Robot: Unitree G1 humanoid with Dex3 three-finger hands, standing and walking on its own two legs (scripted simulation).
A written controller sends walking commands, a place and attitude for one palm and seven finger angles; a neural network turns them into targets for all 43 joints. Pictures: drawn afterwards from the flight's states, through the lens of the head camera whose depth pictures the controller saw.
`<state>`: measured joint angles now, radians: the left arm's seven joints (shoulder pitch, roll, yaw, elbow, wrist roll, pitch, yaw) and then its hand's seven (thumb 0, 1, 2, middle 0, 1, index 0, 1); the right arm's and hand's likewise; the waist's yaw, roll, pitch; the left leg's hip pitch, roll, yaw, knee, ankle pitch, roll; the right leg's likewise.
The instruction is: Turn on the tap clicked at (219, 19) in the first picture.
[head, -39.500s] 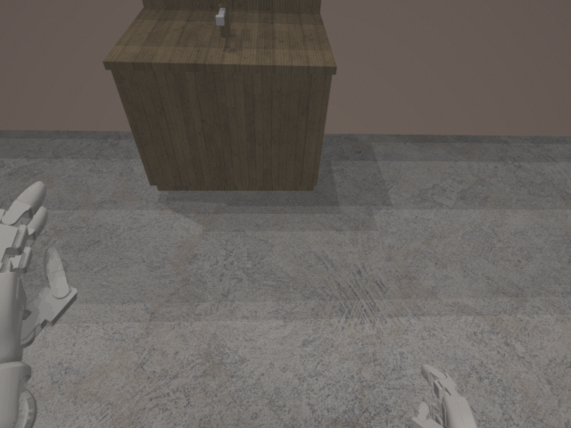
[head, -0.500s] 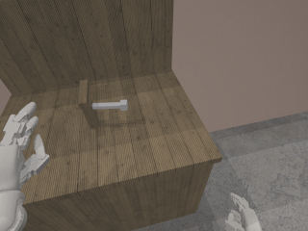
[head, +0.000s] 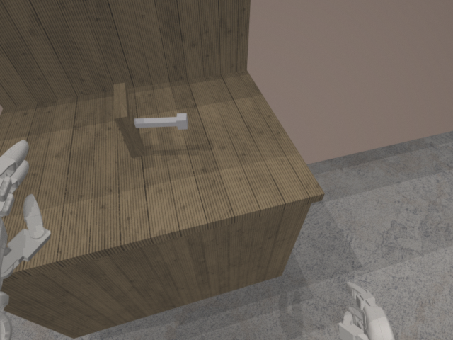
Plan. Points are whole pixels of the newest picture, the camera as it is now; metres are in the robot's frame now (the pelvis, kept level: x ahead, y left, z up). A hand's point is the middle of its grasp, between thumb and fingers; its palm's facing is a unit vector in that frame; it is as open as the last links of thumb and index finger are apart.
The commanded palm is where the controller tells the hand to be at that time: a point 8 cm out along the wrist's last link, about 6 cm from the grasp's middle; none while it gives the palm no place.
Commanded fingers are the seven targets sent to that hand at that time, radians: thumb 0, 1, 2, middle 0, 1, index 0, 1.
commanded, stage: step back with the hand held close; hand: left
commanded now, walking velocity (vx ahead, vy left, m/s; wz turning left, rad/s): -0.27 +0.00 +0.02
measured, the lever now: (182, 121) +0.58 +0.17 +0.04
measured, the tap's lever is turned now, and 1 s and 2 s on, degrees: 77 77 77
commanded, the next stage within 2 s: stop stepping back and stand still in 1.32 s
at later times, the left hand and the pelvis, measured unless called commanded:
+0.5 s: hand (38, 249) +0.19 +0.25 +0.17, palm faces +0.41 -0.80 -0.44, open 7.4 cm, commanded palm +0.13 +0.29 +0.18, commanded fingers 0.00 0.90 0.90 -0.20 -0.30 -0.20 -0.30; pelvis -0.02 +0.00 -0.01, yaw +2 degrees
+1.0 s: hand (86, 259) +0.18 +0.18 +0.17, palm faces +0.25 -0.86 -0.45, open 7.4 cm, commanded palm +0.12 +0.24 +0.18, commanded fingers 0.00 0.90 0.90 -0.20 -0.30 -0.20 -0.30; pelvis -0.05 -0.04 +0.01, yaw -2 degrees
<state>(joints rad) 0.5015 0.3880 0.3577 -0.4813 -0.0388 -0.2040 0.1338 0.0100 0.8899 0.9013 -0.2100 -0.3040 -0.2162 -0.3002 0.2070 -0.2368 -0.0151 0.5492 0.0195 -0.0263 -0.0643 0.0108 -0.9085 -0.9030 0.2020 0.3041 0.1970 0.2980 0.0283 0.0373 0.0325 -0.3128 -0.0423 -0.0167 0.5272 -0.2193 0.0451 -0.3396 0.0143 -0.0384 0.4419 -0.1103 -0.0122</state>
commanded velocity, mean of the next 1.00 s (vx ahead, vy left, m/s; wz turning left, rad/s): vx -0.37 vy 0.00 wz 0.00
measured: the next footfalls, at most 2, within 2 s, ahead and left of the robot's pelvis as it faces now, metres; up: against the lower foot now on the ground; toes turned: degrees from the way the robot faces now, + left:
right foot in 0.80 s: -0.08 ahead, -0.13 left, +0.00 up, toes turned +4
right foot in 1.32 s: -0.02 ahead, -0.21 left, +0.00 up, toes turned +1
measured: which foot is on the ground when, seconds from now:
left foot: down 0.00-1.00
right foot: down 0.00-0.60, up 0.62-0.78, down 0.80-1.00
